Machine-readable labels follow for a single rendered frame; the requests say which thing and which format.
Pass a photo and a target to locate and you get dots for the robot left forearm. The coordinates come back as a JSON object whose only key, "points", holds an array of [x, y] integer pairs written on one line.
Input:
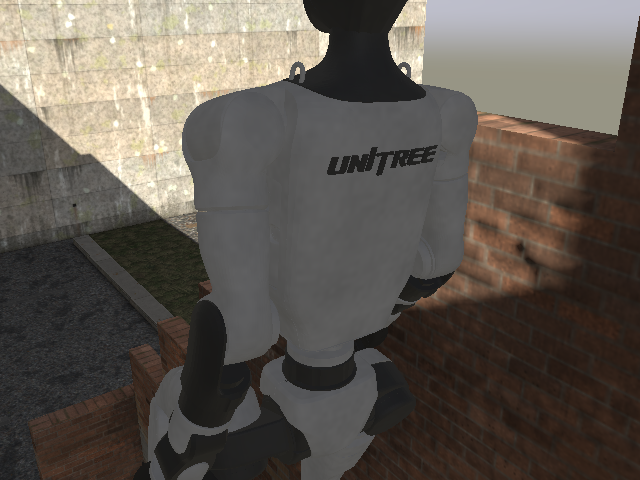
{"points": [[198, 425]]}

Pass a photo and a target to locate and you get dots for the robot right forearm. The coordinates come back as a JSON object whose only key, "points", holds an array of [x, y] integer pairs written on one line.
{"points": [[414, 289]]}

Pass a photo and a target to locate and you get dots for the robot left upper arm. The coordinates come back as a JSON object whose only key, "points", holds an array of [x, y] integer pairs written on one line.
{"points": [[228, 143]]}

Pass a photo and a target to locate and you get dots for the robot right hand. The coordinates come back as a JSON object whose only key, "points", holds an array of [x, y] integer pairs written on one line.
{"points": [[371, 340]]}

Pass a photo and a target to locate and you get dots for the robot right upper arm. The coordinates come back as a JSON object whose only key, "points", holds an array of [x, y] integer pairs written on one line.
{"points": [[441, 246]]}

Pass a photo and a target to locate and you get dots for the robot torso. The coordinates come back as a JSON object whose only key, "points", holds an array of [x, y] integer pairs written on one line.
{"points": [[348, 197]]}

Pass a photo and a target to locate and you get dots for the robot head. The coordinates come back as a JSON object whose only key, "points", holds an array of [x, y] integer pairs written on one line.
{"points": [[358, 65]]}

